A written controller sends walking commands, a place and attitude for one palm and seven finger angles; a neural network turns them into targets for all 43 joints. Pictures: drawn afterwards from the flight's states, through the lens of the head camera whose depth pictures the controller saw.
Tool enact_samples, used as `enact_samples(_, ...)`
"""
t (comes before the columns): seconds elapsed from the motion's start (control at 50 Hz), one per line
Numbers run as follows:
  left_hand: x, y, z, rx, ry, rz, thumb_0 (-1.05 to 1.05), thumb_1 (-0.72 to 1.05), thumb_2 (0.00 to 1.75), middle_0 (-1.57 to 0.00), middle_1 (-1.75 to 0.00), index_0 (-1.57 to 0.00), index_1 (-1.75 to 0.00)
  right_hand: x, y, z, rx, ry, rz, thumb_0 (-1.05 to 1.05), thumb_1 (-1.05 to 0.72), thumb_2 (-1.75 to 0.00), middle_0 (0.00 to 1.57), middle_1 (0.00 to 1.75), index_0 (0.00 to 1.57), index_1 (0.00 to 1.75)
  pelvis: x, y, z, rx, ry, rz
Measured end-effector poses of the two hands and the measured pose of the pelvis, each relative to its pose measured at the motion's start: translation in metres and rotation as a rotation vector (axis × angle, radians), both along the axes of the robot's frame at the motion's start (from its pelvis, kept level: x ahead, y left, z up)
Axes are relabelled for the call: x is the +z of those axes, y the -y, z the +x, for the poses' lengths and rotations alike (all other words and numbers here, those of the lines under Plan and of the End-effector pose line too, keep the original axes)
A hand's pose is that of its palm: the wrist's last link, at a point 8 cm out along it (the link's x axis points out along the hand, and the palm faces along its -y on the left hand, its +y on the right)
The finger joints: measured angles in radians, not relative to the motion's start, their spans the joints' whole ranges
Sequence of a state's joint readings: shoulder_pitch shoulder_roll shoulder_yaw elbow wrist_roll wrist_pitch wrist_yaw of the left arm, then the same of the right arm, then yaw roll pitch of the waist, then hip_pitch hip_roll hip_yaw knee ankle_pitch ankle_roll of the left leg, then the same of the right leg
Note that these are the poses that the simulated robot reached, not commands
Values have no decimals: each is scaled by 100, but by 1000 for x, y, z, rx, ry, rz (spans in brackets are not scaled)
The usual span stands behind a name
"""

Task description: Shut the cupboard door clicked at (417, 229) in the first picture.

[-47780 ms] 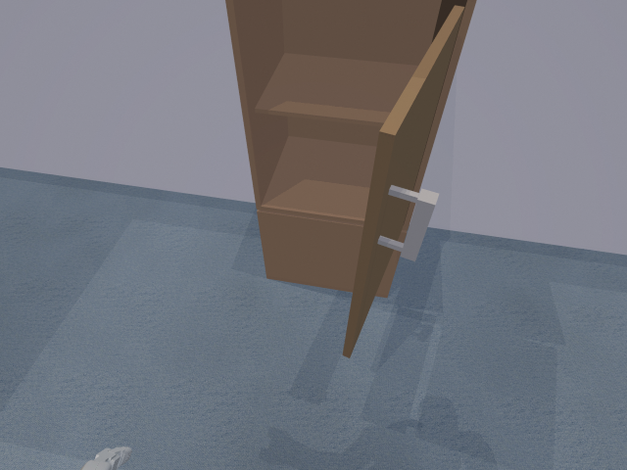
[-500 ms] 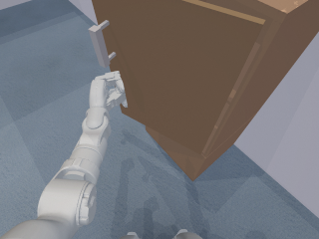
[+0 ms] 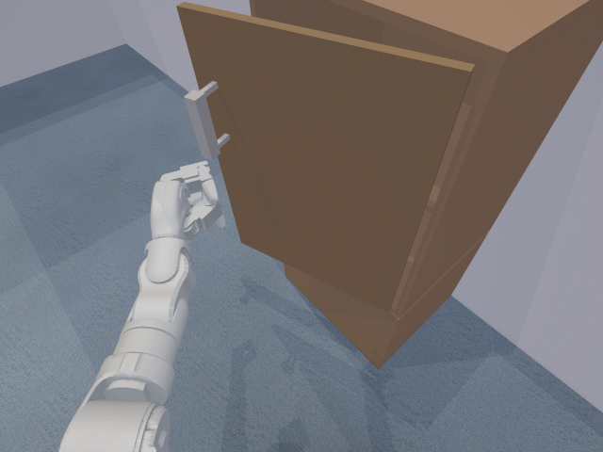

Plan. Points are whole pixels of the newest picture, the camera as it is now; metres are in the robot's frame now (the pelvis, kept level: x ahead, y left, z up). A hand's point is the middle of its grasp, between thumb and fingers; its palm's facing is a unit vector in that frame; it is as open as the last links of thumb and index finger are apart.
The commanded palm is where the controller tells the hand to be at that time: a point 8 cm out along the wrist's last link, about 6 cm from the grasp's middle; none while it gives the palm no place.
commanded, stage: draw the hand back to the body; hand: left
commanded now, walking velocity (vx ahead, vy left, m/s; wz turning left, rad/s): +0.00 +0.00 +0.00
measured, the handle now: (211, 120) +0.63 +0.16 +0.10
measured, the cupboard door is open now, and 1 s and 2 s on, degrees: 19 19 19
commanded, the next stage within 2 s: step back with the hand held close in 1.34 s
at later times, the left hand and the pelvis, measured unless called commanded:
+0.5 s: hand (114, 292) +0.27 +0.19 +0.15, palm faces +0.19 -0.96 -0.21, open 3.2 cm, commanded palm +0.23 +0.24 +0.17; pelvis +0.00 +0.00 +0.03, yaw +3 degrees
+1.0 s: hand out of the picture +0.19 +0.28 +0.19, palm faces +0.48 -0.76 -0.44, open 6.4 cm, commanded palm +0.14 +0.31 +0.21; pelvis +0.02 +0.01 +0.03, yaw +3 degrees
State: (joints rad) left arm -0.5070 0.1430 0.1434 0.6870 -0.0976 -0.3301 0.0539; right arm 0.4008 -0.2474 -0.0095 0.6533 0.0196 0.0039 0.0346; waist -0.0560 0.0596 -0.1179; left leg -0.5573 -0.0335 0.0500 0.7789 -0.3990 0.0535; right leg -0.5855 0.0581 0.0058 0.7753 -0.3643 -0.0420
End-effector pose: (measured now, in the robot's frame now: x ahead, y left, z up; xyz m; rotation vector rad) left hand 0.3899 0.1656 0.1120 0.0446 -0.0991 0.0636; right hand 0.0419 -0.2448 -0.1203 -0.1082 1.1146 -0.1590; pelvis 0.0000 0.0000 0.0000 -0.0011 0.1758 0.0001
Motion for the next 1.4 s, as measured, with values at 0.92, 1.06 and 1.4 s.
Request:
enact_samples(0.92,88,-139,-229,406,-40,385,2,89,90,-50,-61,-49,-61,66,-39,153,180,352,-27,1,-90,-90,20,30,20,30,35,-7,19,56,223,-4)
enact_samples(1.06,100,-153,-255,497,-20,440,2,89,90,-32,-42,-32,-42,74,-34,168,186,411,-44,1,-90,-90,20,30,20,30,34,-6,20,62,223,-4)
enact_samples(1.4,99,-144,-241,459,13,406,2,89,90,-22,-30,-21,-30,78,-47,172,201,447,-20,1,-90,-90,20,30,20,30,34,-4,20,56,227,-4)
